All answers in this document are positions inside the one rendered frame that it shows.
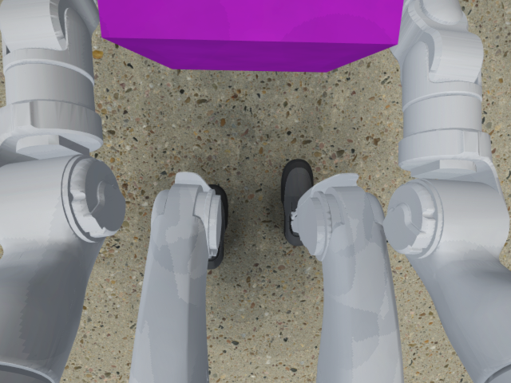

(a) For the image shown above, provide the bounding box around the carton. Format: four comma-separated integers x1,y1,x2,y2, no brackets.
97,0,404,73

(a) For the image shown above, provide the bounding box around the robot right forearm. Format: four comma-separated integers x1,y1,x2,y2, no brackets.
390,0,509,238

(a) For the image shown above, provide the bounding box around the robot left thigh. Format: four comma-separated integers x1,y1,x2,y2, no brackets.
129,184,222,383

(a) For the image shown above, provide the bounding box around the robot right upper arm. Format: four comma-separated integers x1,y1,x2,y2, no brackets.
383,178,511,383

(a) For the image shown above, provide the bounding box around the robot left upper arm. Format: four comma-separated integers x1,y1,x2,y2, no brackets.
0,154,126,383

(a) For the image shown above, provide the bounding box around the left robot foot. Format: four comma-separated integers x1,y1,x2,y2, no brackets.
208,184,228,270

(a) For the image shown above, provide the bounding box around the robot left forearm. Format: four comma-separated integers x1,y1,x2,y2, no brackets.
0,0,103,167

